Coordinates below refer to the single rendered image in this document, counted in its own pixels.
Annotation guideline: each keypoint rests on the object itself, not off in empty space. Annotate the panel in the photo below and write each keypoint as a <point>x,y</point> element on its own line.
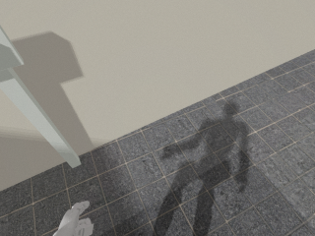
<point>15,89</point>

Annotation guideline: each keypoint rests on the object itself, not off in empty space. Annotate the left robot hand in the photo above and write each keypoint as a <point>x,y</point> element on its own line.
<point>83,227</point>

